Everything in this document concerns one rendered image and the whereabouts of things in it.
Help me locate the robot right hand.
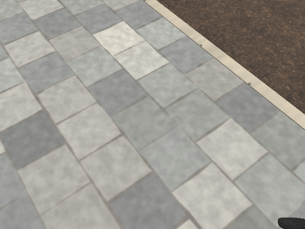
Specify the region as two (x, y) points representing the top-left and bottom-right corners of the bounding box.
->
(277, 218), (305, 229)

